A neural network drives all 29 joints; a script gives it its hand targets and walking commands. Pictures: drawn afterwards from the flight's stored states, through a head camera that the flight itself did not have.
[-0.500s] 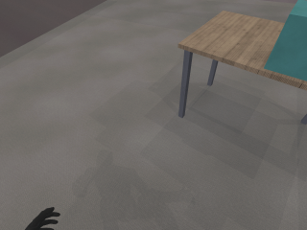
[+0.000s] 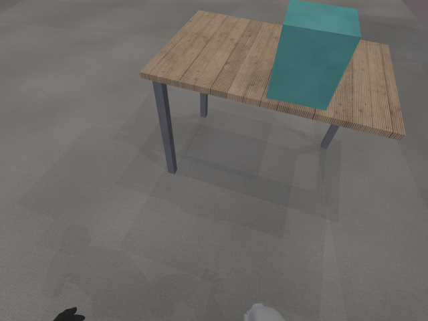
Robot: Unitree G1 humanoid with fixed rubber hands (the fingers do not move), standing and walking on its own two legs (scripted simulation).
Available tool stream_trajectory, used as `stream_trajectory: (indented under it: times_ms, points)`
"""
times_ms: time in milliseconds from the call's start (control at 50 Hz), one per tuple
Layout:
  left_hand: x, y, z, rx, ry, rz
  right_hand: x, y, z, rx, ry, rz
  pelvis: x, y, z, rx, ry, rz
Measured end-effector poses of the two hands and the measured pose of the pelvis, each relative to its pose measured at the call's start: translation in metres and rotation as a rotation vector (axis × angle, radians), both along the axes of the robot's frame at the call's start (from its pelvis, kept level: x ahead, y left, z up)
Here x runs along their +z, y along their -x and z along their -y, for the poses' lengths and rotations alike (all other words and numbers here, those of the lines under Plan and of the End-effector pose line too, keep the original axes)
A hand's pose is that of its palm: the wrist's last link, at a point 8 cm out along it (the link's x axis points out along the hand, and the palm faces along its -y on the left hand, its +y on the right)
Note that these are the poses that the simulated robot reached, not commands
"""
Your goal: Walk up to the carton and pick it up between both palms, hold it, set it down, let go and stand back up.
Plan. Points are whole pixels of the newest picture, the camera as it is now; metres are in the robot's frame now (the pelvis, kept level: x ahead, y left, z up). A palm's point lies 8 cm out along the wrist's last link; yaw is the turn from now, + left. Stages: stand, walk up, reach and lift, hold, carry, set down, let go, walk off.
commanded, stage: walk up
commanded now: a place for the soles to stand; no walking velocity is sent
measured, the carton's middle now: (308, 56) +0.90 -0.29 +0.03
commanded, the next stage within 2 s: none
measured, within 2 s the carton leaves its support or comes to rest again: neither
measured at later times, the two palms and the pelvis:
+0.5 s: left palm (82, 290) +0.21 +0.28 -0.10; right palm out of the picture +0.13 -0.37 -0.13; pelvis +0.08 -0.03 -0.03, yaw -9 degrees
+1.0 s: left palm (96, 270) +0.24 +0.27 -0.10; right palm out of the picture +0.04 -0.35 -0.11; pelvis +0.06 -0.01 -0.01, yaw -15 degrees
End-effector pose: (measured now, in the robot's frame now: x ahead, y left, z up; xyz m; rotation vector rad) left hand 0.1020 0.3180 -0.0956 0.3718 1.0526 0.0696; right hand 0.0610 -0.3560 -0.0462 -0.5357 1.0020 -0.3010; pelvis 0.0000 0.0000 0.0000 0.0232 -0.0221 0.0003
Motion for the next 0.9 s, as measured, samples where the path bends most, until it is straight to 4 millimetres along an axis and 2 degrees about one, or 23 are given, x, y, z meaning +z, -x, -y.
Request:
stream_trajectory:
  times_ms: [60,120,160,200,280,360,440,520,580,640,760,840,900]
  points:
    - [0.008,-0.046,0.015,-0.065,-0.026,0.03,-0.002,0.011,0.028,-0.057,0.007,-0.038,-0.002,-0.018,0.014,-0.032,0.007,-0.003]
    - [0.009,-0.087,0.031,-0.1,-0.078,0.076,-0.02,0.017,0.052,-0.111,-0.009,-0.085,-0.014,-0.039,0.033,-0.051,0.013,-0.005]
    - [0.009,-0.106,0.041,-0.101,-0.109,0.107,-0.036,0.016,0.059,-0.15,-0.041,-0.119,-0.021,-0.048,0.046,-0.062,0.028,-0.003]
    - [0.012,-0.115,0.049,-0.094,-0.125,0.117,-0.046,0.007,0.055,-0.172,-0.086,-0.134,-0.019,-0.057,0.053,-0.075,0.016,-0.008]
    - [0.018,-0.113,0.059,-0.074,-0.155,0.084,-0.061,-0.022,0.039,-0.147,-0.164,-0.122,-0.013,-0.071,0.057,-0.099,0.008,-0.012]
    - [0.015,-0.107,0.059,-0.074,-0.182,0.041,-0.075,-0.043,0.026,-0.152,-0.215,-0.105,-0.016,-0.076,0.055,-0.132,0.005,-0.019]
    - [0.004,-0.102,0.048,-0.072,-0.194,0.021,-0.082,-0.058,0.018,-0.166,-0.216,-0.082,-0.025,-0.078,0.046,-0.152,0.004,-0.021]
    - [-0.011,-0.105,0.03,-0.079,-0.197,0.017,-0.083,-0.067,0.011,-0.169,-0.18,-0.043,-0.036,-0.075,0.029,-0.16,0.0,-0.026]
    - [-0.025,-0.114,0.021,-0.084,-0.178,0.024,-0.08,-0.061,0.004,-0.176,-0.145,-0.018,-0.042,-0.071,0.015,-0.182,-0.004,-0.017]
    - [-0.031,-0.125,0.023,-0.103,-0.149,0.036,-0.07,-0.048,-0.001,-0.196,-0.13,-0.006,-0.04,-0.068,0.01,-0.202,0.026,-0.012]
    - [-0.024,-0.142,0.035,-0.178,-0.117,0.05,-0.054,-0.014,0.005,-0.243,-0.1,-0.017,-0.03,-0.062,0.013,-0.228,0.042,-0.009]
    - [-0.015,-0.141,0.043,-0.191,-0.121,0.057,-0.056,0.008,0.011,-0.299,-0.113,-0.054,-0.024,-0.061,0.017,-0.229,0.053,-0.008]
    - [-0.01,-0.139,0.046,-0.198,-0.12,0.051,-0.058,0.016,0.007,-0.323,-0.134,-0.062,-0.019,-0.062,0.016,-0.237,0.029,-0.005]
